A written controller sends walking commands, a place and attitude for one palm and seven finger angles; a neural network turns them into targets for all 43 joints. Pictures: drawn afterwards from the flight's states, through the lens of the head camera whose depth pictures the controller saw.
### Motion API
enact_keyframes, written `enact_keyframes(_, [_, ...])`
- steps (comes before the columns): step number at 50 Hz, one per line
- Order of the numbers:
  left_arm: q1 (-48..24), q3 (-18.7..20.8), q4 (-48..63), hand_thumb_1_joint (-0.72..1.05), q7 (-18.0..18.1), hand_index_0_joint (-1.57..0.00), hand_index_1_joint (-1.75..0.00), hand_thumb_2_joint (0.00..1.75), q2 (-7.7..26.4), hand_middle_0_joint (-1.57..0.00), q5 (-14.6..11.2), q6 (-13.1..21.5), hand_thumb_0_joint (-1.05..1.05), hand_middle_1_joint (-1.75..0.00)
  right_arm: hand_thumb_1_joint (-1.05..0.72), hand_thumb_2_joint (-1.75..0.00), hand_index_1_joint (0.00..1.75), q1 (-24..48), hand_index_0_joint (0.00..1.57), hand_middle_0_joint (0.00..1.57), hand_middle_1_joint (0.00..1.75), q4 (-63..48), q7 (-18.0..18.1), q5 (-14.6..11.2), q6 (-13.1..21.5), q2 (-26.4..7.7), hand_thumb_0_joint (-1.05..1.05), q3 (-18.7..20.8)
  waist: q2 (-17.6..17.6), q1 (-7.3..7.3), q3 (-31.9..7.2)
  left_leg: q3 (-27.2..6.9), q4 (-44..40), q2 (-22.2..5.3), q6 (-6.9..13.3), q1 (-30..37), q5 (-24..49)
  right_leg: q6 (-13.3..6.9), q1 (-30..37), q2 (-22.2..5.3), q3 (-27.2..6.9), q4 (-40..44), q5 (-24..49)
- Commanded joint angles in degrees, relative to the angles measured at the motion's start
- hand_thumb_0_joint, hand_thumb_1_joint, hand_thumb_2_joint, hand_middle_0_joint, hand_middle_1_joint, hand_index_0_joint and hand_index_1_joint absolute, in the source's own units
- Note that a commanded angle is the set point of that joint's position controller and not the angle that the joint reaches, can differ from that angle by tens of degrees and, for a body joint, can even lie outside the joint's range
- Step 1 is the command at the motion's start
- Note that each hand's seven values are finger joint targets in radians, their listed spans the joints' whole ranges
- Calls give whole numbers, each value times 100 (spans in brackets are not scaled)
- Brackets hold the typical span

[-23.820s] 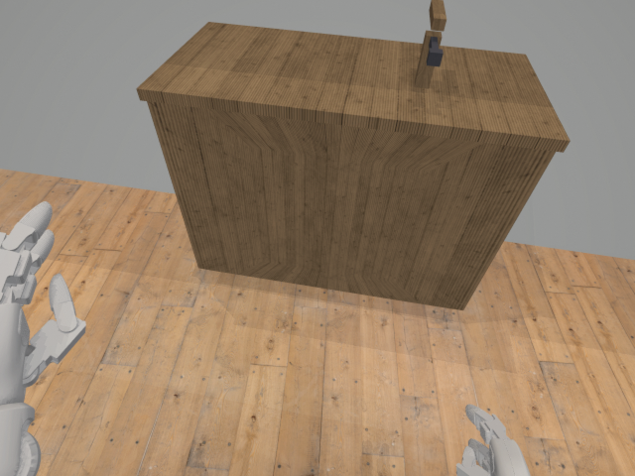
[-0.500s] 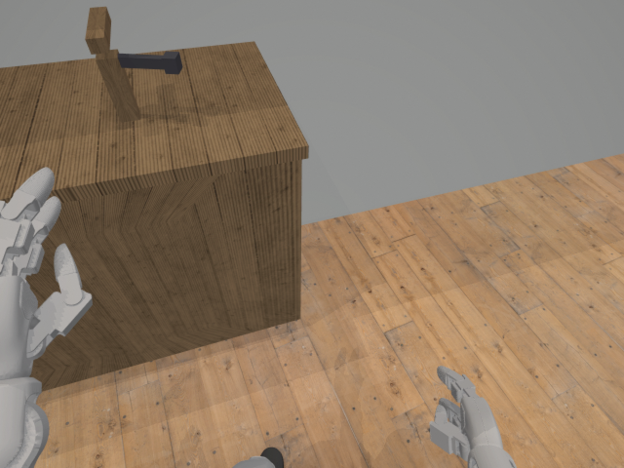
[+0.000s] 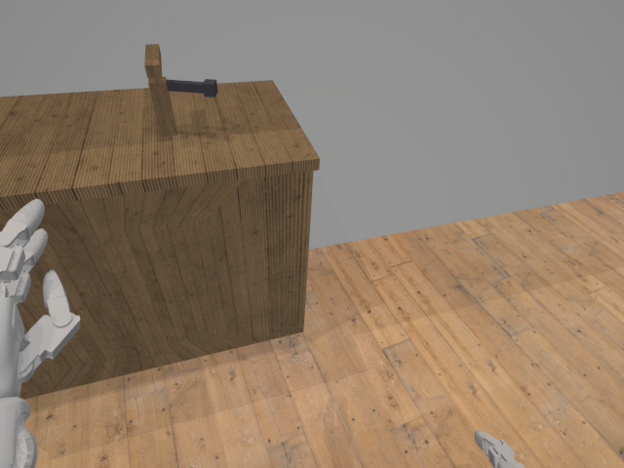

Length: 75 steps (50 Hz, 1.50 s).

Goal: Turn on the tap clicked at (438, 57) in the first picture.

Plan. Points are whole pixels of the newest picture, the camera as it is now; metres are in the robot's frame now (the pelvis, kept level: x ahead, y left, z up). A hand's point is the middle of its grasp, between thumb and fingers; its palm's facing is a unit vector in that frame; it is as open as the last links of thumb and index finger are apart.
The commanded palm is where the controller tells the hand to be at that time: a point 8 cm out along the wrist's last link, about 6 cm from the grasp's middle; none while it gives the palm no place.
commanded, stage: stop stepping back and stand still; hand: left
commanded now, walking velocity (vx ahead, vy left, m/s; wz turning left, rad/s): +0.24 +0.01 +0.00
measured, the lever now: (210, 88) +0.81 +0.29 +0.15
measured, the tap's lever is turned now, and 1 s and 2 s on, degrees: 70 70 70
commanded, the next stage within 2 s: stand and check the lever's angle in 0.22 s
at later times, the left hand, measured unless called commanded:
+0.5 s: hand (95, 322) +0.20 +0.23 +0.17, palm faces +0.42 -0.85 -0.32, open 7.4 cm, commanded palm +0.15 +0.27 +0.18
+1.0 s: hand (88, 318) +0.21 +0.25 +0.16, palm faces +0.39 -0.86 -0.34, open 7.4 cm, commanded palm +0.16 +0.28 +0.18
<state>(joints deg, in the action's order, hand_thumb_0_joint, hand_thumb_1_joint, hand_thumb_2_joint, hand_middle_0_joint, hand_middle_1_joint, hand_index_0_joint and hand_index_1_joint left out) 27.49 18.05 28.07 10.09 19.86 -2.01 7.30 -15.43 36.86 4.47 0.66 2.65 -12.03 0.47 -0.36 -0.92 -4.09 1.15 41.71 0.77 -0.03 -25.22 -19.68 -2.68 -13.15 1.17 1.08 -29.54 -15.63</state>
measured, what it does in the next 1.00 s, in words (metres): steps on the spot: left foot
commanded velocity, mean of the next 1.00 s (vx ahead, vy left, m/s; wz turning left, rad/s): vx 0.03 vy -0.01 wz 0.00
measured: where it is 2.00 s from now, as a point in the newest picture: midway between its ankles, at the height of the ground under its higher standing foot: outside the picture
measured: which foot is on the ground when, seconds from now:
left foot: up 0.00-0.04, down 0.06-1.00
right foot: down 0.00-1.00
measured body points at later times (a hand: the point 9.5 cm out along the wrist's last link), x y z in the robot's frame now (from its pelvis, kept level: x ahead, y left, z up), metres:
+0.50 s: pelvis -0.01 -0.01 +0.00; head -0.03 -0.01 +0.45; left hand +0.17 +0.28 +0.18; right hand +0.13 -0.26 -0.09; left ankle +0.04 +0.11 -0.73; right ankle -0.04 -0.09 -0.73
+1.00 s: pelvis -0.01 +0.01 +0.00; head -0.01 +0.01 +0.45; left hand +0.18 +0.29 +0.18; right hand +0.17 -0.22 -0.07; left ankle +0.03 +0.12 -0.73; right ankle -0.04 -0.09 -0.73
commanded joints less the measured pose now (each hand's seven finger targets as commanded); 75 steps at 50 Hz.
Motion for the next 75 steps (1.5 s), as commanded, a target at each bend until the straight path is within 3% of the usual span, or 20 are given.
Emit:
enact_keyframes(1, [-1718,205,571,90,88,-20,-30,90,838,-20,71,215,0,-30,-90,-90,30,733,20,20,30,-764,122,-1,295,-718,0,173,-415,331,565,3,-407,-327,102,1138,-717,-404,-2006,-1135,-888,884,-2682])
enact_keyframes(2, [-1853,209,637,90,95,-20,-30,90,835,-20,75,213,0,-30,-90,-90,30,782,20,20,30,-812,152,-7,324,-817,0,191,224,315,668,-549,-1383,-512,270,960,-1449,-254,-1846,-724,-623,132,-2509])
enact_keyframes(4, [-1915,420,944,90,144,-20,-30,90,991,-20,66,306,0,-30,-90,-90,30,806,20,20,30,-995,168,-31,383,-840,0,191,1875,225,593,-3116,-3323,-1929,877,725,-3324,238,-1875,199,171,-2451,-1522])
enact_keyframes(5, [-1749,584,1136,90,132,-20,-30,90,1184,-20,114,315,0,-30,-90,-90,30,882,20,20,30,-993,119,12,420,-691,0,130,1670,204,519,-3367,-3715,-2032,855,9,-3601,209,-1473,68,-189,-3315,-1304])
enact_keyframes(7, [-1301,548,1295,90,69,-20,-30,90,1013,-20,114,292,0,-30,-90,-90,30,1040,20,20,30,-947,-33,22,493,-651,0,170,1173,106,484,-2496,-3695,-1785,735,-431,-3036,170,-964,-40,-131,-3279,-934])
enact_keyframes(9, [-905,530,1446,90,81,-20,-30,90,931,-20,73,314,0,-30,-90,-90,30,1054,20,20,30,-949,-83,15,571,-616,0,152,1355,58,337,-1589,-3504,-1461,635,-509,-2433,151,-207,-3,203,-2167,-959])
enact_keyframes(12, [-392,570,1305,90,129,-20,-30,90,895,-20,10,255,0,-30,-90,-90,30,926,20,20,30,-921,-68,29,549,-602,0,102,1299,91,103,-1115,-3042,-1171,381,-263,-1932,90,854,192,534,-66,-1079])
enact_keyframes(13, [-334,612,1189,90,127,-20,-30,90,916,-20,26,231,0,-30,-90,-90,30,855,20,20,30,-894,-54,17,512,-593,0,112,920,85,22,-853,-2591,-942,268,-230,-1647,48,1165,135,456,671,-798])
enact_keyframes(14, [-238,652,1077,90,116,-20,-30,90,963,-20,52,219,0,-30,-90,-90,30,766,20,20,30,-893,-48,18,462,-558,0,125,306,136,-49,-499,-1522,-664,192,-380,-1022,-192,1246,-393,-263,1152,-649])
enact_keyframes(15, [-436,695,1062,90,93,-20,-30,90,1055,-20,25,255,0,-30,-90,-90,30,718,20,20,30,-906,-49,13,403,-490,0,146,-638,162,-78,-116,-247,-404,81,-696,-389,-593,1178,-1289,-1725,1633,-842])
enact_keyframes(16, [-787,863,1193,90,103,-20,-30,90,1272,-20,-38,338,0,-30,-90,-90,30,726,20,20,30,-867,-34,14,412,-546,0,142,-825,163,50,67,513,-277,-22,-819,-93,-863,982,-1843,-2255,1749,95])
enact_keyframes(17, [-833,684,931,90,85,-20,-30,90,1008,-20,-41,356,0,-30,-90,-90,30,658,20,20,30,-785,-61,-66,492,-525,0,216,-817,214,-225,-111,841,-253,-57,-679,-333,-906,965,-1862,-2183,1473,260])
enact_keyframes(18, [-725,607,751,90,55,-20,-30,90,911,-20,-92,325,0,-30,-90,-90,30,623,20,20,30,-807,-59,-118,487,-608,0,284,-801,210,-3,-201,929,-310,-64,-612,-300,-874,795,-1776,-1928,1336,606])
enact_keyframes(21, [-882,579,776,90,27,-20,-30,90,920,-20,-70,396,0,-30,-90,-90,30,882,20,20,30,-836,-11,-115,464,-520,0,143,-490,161,213,39,-271,-366,-5,174,124,-607,489,-1466,-997,851,1854])
enact_keyframes(23, [-864,573,799,90,20,-20,-30,90,943,-20,-83,435,0,-30,-90,-90,30,938,20,20,30,-846,25,-93,478,-555,0,163,-407,134,149,117,-1030,-278,70,1035,960,-258,102,-1140,-693,740,1374])
enact_keyframes(25, [-855,551,1023,90,17,-20,-30,90,939,-20,-93,467,0,-30,-90,-90,30,1009,20,20,30,-922,53,-117,501,-685,0,251,97,65,181,-317,-1433,-651,198,1448,1558,36,-193,-769,-562,681,676])
enact_keyframes(29, [-782,694,1351,90,10,-20,-30,90,1060,-20,-37,524,0,-30,-90,-90,30,1044,20,20,30,-999,35,-82,515,-724,0,216,823,56,228,-752,-1758,-878,270,1088,1618,208,0,-349,-262,623,536])
enact_keyframes(33, [-438,644,1281,90,45,-20,-30,90,923,-20,-55,502,0,-30,-90,-90,30,910,20,20,30,-1057,2,-115,562,-709,0,261,571,56,-394,-486,-1514,-818,208,1424,2417,213,456,-357,-305,596,1403])
enact_keyframes(40, [-276,585,1240,90,11,-20,-30,90,889,-20,-115,360,0,-30,-90,-90,30,935,20,20,30,-1156,-3,-138,457,-674,0,233,409,90,-640,-288,-1379,-763,134,1653,2807,215,518,-429,-334,645,1986])
enact_keyframes(75, [-526,458,941,90,54,-20,-30,90,859,-20,-64,327,0,-30,-90,-90,30,1085,20,20,30,-1140,69,-56,450,-693,0,172,373,77,3,-558,-2228,-607,85,1147,405,211,157,-269,-233,1345,118])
